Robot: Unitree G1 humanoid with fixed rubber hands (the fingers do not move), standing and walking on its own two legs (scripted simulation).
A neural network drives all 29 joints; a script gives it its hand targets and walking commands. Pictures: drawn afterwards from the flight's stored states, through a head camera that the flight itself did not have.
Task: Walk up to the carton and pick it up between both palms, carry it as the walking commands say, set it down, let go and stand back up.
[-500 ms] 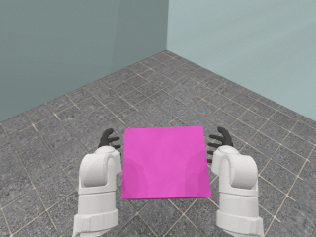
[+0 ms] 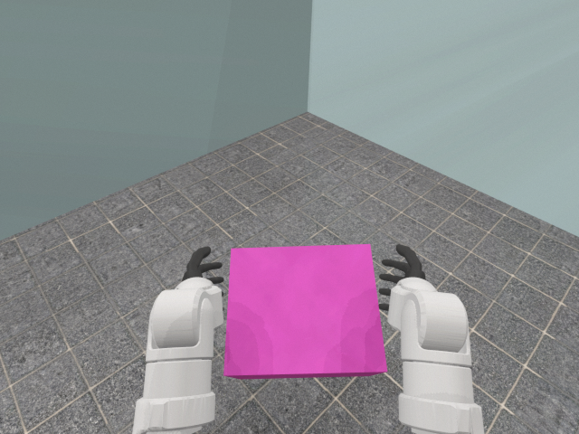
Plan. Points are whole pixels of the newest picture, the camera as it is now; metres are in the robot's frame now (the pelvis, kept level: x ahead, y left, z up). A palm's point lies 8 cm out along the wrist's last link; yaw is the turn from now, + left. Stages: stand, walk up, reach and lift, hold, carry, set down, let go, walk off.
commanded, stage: carry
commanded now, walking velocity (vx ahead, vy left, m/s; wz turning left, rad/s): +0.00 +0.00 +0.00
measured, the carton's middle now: (302, 314) +0.33 +0.00 -0.01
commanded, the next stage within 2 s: hold in 1.08 s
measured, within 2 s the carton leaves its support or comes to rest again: neither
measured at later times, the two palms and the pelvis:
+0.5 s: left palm (196, 320) +0.25 +0.14 +0.09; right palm (429, 321) +0.26 -0.16 +0.08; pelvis -0.02 -0.01 +0.00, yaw +1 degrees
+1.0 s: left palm (202, 328) +0.25 +0.13 +0.07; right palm (432, 329) +0.26 -0.17 +0.07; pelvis -0.02 -0.02 +0.00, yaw +1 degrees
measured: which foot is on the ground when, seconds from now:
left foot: down 0.00-1.00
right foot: down 0.00-1.00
